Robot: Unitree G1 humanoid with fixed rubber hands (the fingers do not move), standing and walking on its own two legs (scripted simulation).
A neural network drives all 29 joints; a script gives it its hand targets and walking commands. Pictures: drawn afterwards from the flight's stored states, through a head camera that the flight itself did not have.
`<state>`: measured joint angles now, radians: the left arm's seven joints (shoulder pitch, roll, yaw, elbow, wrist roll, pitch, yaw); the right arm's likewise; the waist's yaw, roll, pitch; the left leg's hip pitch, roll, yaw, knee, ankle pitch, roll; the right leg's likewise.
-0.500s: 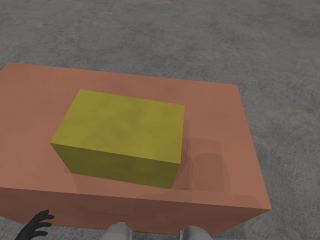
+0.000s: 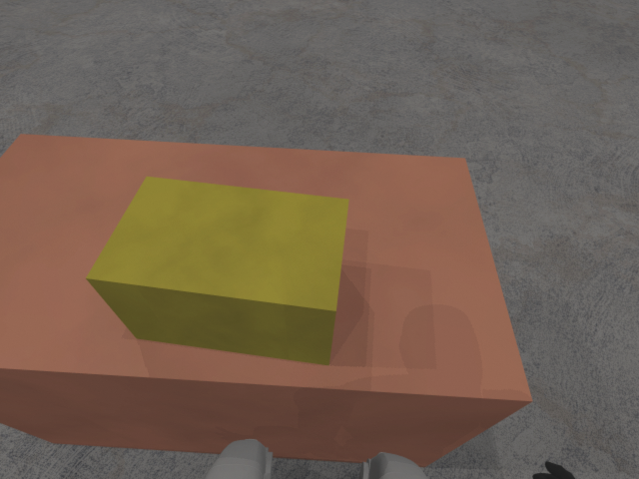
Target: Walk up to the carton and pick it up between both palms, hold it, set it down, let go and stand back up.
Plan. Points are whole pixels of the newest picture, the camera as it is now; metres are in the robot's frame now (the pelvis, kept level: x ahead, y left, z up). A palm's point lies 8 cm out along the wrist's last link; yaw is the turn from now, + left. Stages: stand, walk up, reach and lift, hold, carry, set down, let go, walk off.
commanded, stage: walk up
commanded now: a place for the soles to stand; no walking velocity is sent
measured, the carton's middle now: (238, 271) +0.38 +0.13 -0.01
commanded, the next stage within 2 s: none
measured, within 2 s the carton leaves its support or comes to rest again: neither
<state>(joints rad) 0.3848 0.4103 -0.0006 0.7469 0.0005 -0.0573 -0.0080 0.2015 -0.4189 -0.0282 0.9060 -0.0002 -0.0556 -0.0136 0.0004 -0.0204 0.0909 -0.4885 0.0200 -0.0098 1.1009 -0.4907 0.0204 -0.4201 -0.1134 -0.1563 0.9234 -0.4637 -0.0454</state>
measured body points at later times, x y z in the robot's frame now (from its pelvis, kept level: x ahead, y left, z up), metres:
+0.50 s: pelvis +0.00 +0.00 -0.01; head +0.03 +0.00 +0.44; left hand +0.13 +0.32 -0.10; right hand +0.03 -0.33 -0.12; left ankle +0.05 +0.14 -0.69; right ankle +0.03 -0.10 -0.70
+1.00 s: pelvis +0.02 +0.03 +0.00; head +0.03 +0.04 +0.44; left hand +0.10 +0.35 -0.12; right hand +0.08 -0.30 -0.10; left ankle +0.06 +0.14 -0.69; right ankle -0.01 -0.09 -0.66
